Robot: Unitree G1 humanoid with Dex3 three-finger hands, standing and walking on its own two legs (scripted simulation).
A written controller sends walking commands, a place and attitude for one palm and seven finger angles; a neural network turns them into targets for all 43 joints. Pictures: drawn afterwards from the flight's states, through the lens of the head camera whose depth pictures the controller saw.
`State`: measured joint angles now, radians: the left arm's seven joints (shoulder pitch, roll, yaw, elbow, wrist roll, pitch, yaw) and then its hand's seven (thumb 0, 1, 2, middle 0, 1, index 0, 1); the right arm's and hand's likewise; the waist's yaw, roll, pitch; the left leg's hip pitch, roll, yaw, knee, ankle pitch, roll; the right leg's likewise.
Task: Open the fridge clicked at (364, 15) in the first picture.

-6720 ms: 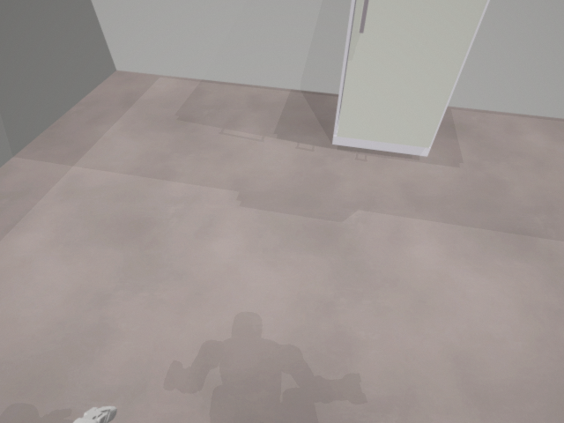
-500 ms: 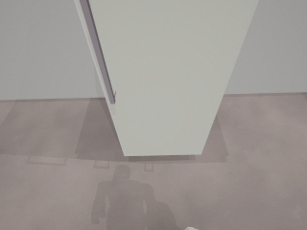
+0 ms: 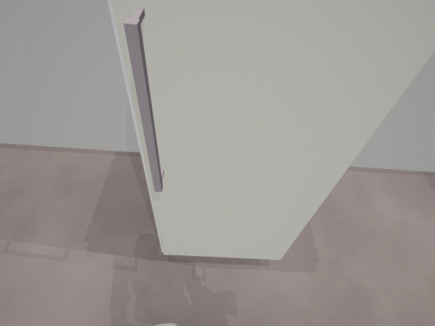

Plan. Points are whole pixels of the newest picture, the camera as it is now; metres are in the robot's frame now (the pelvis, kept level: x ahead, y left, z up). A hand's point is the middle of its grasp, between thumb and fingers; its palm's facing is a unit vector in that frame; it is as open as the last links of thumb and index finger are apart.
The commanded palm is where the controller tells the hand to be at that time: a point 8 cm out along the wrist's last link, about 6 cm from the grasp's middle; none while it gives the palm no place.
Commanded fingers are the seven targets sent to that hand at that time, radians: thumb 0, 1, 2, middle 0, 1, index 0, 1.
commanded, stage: come to a stop and stand still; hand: left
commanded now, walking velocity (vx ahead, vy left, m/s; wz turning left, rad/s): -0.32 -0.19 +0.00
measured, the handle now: (151, 123) +0.44 +0.19 +0.12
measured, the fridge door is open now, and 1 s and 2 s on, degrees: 0 0 0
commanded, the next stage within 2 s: look again from close up in 1.46 s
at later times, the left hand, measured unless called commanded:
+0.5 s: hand out of the picture +0.03 +0.13 -0.15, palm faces -0.01 -0.96 -0.27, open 7.4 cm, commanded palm none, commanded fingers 0.00 0.90 0.90 -0.20 -0.30 -0.20 -0.30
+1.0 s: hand out of the picture -0.06 +0.08 -0.16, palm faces +0.03 -0.99 -0.17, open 7.3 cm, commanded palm none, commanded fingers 0.00 0.90 0.90 -0.20 -0.30 -0.20 -0.30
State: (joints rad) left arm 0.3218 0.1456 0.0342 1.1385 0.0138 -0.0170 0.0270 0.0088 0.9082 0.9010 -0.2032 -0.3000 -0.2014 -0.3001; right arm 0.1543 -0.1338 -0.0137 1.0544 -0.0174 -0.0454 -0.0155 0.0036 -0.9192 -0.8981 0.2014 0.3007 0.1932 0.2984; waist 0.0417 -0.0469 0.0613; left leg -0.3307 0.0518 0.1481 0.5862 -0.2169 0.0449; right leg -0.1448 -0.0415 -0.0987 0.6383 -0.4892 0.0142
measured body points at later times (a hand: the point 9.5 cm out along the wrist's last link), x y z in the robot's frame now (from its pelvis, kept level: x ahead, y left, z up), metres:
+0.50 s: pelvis -0.04 -0.06 +0.00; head -0.03 -0.09 +0.45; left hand +0.03 +0.18 -0.13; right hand -0.01 -0.31 -0.16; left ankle +0.03 +0.08 -0.71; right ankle -0.03 -0.17 -0.73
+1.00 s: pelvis -0.06 -0.08 +0.01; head -0.06 -0.09 +0.46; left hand -0.06 +0.13 -0.15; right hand -0.07 -0.29 -0.15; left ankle -0.06 +0.05 -0.73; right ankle -0.03 -0.17 -0.73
